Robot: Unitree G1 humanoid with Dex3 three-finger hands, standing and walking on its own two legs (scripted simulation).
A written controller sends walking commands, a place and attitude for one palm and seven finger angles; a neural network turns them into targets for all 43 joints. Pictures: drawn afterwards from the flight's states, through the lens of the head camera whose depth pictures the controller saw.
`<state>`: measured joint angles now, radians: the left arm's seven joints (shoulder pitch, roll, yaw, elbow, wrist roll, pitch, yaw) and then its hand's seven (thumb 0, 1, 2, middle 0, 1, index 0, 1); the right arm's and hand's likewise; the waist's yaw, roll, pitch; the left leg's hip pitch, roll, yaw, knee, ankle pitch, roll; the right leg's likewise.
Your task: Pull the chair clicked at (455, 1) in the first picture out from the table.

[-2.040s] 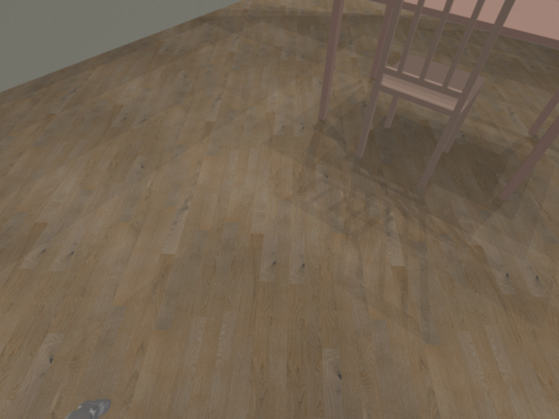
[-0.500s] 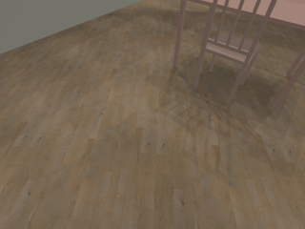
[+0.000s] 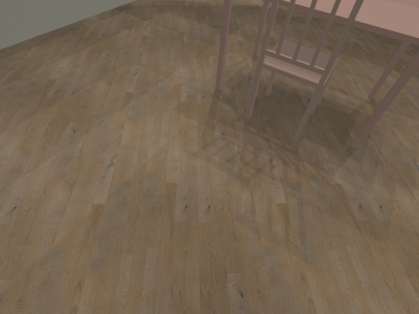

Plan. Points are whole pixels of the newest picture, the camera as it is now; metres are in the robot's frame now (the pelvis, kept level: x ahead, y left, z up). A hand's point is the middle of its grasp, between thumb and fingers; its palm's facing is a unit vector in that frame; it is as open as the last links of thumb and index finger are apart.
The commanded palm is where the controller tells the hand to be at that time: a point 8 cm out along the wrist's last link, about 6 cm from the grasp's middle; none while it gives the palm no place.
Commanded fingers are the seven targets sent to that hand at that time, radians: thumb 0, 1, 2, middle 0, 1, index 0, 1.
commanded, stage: walk to a spot facing it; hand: left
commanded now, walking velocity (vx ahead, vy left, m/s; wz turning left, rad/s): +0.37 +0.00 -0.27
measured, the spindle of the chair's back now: (306, 25) +1.44 -0.40 -0.03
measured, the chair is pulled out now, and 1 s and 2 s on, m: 0.00 0.00 0.00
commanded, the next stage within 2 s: take the last steps up to it in 1.40 s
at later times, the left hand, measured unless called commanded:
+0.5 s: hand (151, 246) +0.30 +0.16 -0.17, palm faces -0.14 -0.97 -0.19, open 7.3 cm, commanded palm none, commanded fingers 0.00 0.90 0.90 -0.20 -0.30 -0.20 -0.30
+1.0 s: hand (153, 170) +0.52 +0.20 -0.15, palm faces -0.20 -0.96 -0.18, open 7.4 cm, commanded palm none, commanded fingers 0.00 0.90 0.90 -0.20 -0.30 -0.20 -0.30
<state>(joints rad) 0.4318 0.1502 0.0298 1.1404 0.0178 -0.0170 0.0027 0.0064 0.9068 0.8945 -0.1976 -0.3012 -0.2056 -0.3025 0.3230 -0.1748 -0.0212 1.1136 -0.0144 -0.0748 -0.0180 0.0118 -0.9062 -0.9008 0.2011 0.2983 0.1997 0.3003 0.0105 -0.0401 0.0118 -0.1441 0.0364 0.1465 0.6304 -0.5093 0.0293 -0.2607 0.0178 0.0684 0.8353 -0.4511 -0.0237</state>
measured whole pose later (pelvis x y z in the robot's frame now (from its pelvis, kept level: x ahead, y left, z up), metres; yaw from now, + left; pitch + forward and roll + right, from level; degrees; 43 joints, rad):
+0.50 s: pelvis +0.22 -0.02 +0.01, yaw -8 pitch -1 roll -2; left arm 0.23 0.19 0.04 1.04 0.02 -0.05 0.01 0.00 0.91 0.90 -0.19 -0.30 -0.20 -0.30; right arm 0.28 -0.14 -0.05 1.06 -0.02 -0.03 -0.01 0.01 -0.91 -0.90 0.20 0.30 0.20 0.30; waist -0.03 -0.01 0.07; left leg -0.51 0.15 0.04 1.20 -0.34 0.00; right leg -0.29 0.08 -0.14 0.53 -0.24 -0.11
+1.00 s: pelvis +0.46 +0.02 +0.03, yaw -16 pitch +1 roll +0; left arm 0.28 0.20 0.09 1.05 0.03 0.00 -0.02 0.01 0.91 0.90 -0.19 -0.30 -0.20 -0.30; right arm 0.30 -0.15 -0.05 1.06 -0.02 -0.09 -0.03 -0.01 -0.95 -0.90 0.20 0.30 0.20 0.30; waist 0.02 -0.04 0.03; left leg -0.14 0.07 0.26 0.39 -0.26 0.02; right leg -0.57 -0.10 -0.05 1.12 -0.23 0.00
